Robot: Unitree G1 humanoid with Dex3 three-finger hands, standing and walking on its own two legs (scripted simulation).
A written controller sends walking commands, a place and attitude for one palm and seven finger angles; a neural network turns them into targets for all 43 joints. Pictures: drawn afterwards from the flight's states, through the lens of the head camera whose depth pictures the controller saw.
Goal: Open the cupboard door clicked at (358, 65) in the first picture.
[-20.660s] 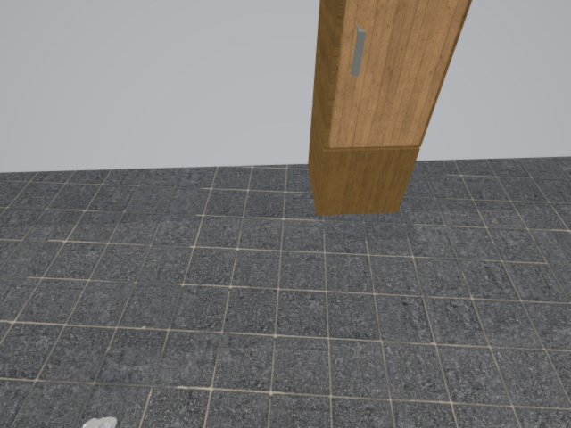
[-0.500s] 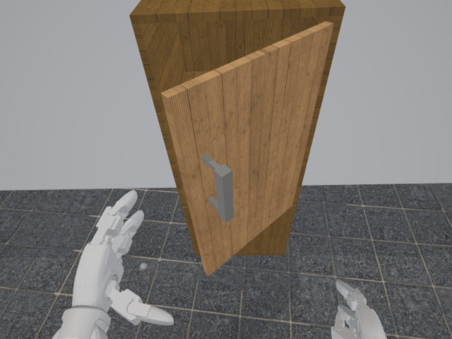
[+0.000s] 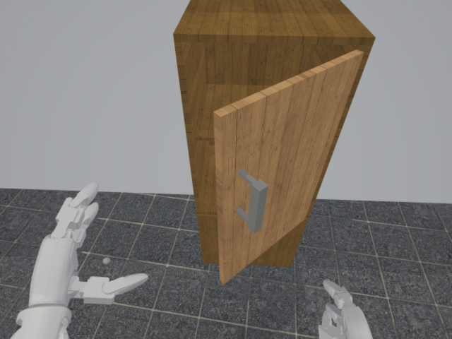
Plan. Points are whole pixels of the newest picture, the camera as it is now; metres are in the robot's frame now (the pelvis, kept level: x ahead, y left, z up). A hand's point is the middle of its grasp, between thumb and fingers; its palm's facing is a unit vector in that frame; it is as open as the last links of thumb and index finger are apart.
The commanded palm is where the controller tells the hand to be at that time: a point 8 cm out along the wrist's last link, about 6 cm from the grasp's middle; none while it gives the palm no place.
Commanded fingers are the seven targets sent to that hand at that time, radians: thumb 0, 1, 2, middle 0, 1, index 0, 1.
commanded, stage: draw the hand back to the body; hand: left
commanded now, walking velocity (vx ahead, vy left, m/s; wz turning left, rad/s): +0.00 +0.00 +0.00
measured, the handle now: (249, 201) +0.36 +0.00 +0.05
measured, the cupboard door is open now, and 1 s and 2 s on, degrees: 41 41 41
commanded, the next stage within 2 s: step back with the hand held close in 0.78 s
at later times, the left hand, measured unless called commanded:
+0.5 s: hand (42, 231) +0.19 +0.26 +0.18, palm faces +0.48 -0.78 -0.40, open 8.1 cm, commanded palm +0.14 +0.29 +0.18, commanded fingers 0.00 0.90 0.90 -0.20 -0.30 -0.20 -0.30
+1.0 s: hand (71, 233) +0.19 +0.22 +0.18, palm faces +0.44 -0.78 -0.44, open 7.4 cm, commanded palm +0.14 +0.26 +0.19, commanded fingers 0.00 0.90 0.90 -0.20 -0.30 -0.20 -0.30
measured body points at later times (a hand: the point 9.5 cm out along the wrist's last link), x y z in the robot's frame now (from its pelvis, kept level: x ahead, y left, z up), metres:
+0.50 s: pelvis +0.00 -0.01 +0.01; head -0.02 -0.02 +0.46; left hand +0.16 +0.30 +0.20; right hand +0.19 -0.23 -0.07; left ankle -0.01 +0.09 -0.73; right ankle -0.01 -0.13 -0.73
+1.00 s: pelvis +0.00 -0.04 +0.02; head -0.01 -0.06 +0.46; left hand +0.16 +0.26 +0.20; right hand +0.18 -0.27 -0.07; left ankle -0.01 +0.08 -0.73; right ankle -0.01 -0.13 -0.73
